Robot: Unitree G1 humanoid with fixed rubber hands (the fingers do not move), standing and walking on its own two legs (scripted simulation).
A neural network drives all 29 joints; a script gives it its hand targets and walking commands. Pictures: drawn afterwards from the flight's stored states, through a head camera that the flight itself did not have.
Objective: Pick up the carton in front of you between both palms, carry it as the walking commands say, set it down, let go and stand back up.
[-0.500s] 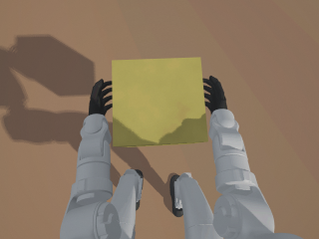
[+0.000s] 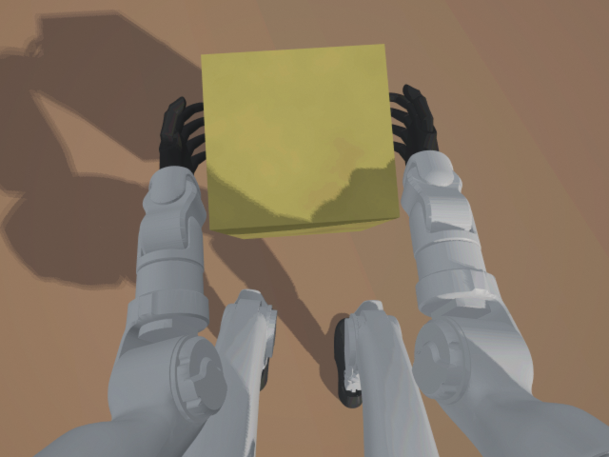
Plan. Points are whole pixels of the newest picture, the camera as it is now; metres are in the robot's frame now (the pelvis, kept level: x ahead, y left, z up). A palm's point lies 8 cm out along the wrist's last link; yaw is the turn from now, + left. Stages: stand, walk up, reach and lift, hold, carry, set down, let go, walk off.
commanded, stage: set down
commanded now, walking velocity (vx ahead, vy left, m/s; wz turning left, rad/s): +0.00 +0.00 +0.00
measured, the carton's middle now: (298, 162) +0.47 +0.04 -0.17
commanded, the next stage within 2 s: none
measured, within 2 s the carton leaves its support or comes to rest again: rests again in 1.42 s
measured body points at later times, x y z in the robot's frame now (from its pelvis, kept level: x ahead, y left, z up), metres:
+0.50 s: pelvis -0.03 +0.00 -0.12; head +0.31 +0.01 +0.17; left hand +0.48 +0.20 -0.25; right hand +0.54 -0.09 -0.25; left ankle +0.08 +0.12 -0.53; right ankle +0.06 -0.10 -0.53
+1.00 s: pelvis -0.02 +0.00 -0.18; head +0.36 +0.01 +0.05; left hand +0.51 +0.22 -0.35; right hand +0.57 -0.08 -0.36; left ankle +0.08 +0.12 -0.53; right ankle +0.06 -0.11 -0.53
